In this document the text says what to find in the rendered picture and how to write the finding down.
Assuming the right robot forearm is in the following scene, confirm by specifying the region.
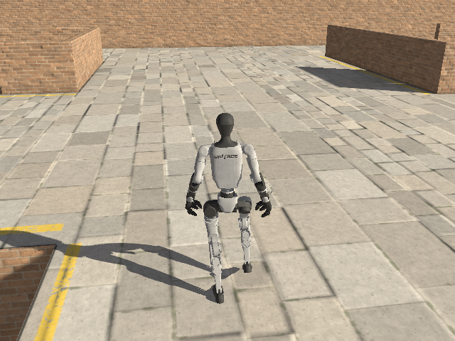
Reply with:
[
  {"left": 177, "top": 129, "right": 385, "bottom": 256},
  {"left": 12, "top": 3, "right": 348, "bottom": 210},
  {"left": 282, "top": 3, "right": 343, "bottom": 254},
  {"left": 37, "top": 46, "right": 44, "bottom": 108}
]
[{"left": 255, "top": 172, "right": 270, "bottom": 202}]

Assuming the left robot upper arm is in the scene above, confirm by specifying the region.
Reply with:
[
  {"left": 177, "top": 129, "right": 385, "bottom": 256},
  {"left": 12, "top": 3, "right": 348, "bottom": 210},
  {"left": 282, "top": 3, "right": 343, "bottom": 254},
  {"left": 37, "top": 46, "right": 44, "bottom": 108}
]
[{"left": 192, "top": 144, "right": 211, "bottom": 184}]

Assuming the robot left hand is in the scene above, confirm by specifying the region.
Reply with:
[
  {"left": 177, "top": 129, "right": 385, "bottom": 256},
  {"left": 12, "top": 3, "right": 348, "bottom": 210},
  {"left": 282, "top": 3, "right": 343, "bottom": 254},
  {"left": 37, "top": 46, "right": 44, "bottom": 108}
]
[{"left": 185, "top": 200, "right": 202, "bottom": 216}]

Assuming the left robot forearm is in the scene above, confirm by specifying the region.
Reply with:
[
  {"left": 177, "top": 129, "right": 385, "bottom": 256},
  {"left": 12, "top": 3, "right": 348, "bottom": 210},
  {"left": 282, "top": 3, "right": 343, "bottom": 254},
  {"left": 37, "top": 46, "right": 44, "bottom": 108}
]
[{"left": 186, "top": 173, "right": 200, "bottom": 202}]

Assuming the right robot upper arm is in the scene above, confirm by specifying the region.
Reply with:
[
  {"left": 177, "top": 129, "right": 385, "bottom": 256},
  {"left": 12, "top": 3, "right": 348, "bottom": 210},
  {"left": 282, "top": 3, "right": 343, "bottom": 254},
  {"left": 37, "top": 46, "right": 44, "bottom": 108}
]
[{"left": 241, "top": 143, "right": 262, "bottom": 183}]

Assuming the robot right thigh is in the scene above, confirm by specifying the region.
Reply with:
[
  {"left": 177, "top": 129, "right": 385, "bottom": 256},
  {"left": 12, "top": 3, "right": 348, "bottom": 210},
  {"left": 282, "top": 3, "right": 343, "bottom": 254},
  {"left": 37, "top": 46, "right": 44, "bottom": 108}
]
[{"left": 237, "top": 196, "right": 252, "bottom": 229}]

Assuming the humanoid robot torso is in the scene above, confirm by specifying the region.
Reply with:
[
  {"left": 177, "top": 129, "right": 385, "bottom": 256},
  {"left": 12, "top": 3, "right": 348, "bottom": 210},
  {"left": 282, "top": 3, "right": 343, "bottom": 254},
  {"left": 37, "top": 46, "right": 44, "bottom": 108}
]
[{"left": 210, "top": 140, "right": 243, "bottom": 213}]

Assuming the robot right hand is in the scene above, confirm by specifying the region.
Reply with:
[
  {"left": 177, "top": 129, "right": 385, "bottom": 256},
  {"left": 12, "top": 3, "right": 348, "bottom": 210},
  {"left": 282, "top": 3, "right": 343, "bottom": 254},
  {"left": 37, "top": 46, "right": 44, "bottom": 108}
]
[{"left": 255, "top": 201, "right": 272, "bottom": 217}]

